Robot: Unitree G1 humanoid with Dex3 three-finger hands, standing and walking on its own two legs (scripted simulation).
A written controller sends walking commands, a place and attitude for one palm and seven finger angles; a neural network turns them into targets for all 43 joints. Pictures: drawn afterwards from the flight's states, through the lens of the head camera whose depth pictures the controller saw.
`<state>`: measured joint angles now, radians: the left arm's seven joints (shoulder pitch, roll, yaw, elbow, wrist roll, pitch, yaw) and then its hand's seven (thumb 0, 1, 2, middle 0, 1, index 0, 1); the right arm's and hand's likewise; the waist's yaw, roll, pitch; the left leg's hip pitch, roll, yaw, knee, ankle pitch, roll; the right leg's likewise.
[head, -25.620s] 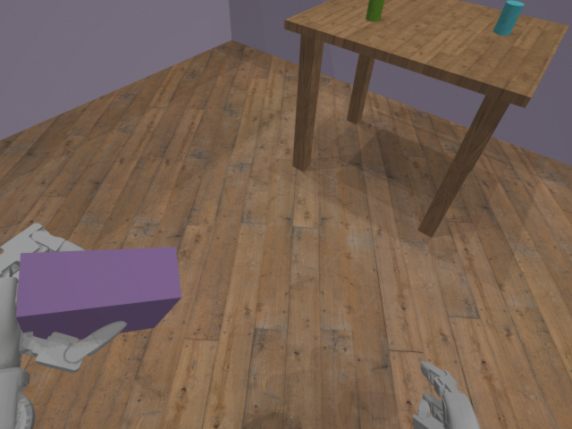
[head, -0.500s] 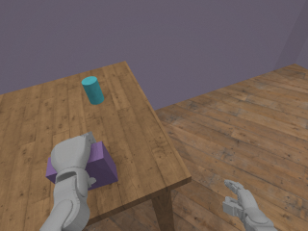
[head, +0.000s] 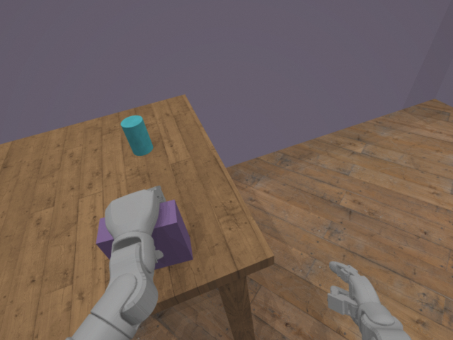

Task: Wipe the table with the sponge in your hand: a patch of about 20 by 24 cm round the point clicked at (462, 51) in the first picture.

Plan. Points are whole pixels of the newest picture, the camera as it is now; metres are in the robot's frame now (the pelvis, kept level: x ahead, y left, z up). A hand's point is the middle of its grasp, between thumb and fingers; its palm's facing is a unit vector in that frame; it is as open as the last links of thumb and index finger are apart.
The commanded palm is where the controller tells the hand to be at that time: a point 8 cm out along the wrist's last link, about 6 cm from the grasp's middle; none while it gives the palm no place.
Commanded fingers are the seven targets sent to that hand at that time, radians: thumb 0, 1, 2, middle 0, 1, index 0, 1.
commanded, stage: wipe forward along the third lane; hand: left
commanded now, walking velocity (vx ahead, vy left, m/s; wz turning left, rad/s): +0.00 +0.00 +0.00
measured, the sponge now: (152, 246) +0.28 +0.20 +0.02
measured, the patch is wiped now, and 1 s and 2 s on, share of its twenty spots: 0.95 0.95 1.00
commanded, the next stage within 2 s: wipe back along the third lane in 1.68 s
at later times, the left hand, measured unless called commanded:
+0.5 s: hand (156, 214) +0.31 +0.19 +0.08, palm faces +0.04 -0.10 -0.99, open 9.8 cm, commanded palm +0.29 +0.19 +0.11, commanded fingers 0.00 0.10 1.30 -1.20 -1.60 -1.20 -1.60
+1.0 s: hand (153, 196) +0.36 +0.21 +0.08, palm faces -0.01 -0.09 -1.00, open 9.8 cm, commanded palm +0.34 +0.22 +0.11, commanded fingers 0.00 0.10 1.30 -1.20 -1.60 -1.20 -1.60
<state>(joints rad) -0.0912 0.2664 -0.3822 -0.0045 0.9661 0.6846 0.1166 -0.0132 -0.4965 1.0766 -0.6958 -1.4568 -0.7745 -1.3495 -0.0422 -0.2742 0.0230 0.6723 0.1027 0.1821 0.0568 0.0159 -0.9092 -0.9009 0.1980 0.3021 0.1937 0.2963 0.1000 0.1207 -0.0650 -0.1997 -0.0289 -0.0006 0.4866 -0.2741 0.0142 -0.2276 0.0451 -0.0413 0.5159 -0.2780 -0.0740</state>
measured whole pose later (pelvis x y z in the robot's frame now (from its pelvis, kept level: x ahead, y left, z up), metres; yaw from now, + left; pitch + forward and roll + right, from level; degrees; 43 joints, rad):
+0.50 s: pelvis -0.01 -0.02 +0.00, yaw -1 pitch +1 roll +1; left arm -0.28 0.26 -0.31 0.26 0.93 0.66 0.12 -0.01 -0.52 1.09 -0.73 -1.43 -0.81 -1.32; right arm 0.00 -0.29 0.04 0.69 0.11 0.19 0.00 0.02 -0.91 -0.90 0.20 0.30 0.19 0.30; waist 0.07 0.10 -0.08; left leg -0.24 -0.01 0.01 0.49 -0.26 0.00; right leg -0.28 0.07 -0.04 0.52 -0.26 -0.10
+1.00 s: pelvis -0.01 -0.02 +0.00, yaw -1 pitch +4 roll +1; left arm -0.45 0.33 -0.20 0.51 0.90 0.54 0.11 0.00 -0.53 1.11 -0.73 -1.42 -0.81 -1.33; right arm 0.07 -0.30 0.03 0.70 0.11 0.18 -0.04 0.01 -0.91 -0.90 0.20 0.30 0.20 0.30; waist 0.04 0.08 -0.09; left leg -0.30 0.01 0.01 0.49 -0.26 0.00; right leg -0.33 0.08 -0.03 0.51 -0.25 -0.11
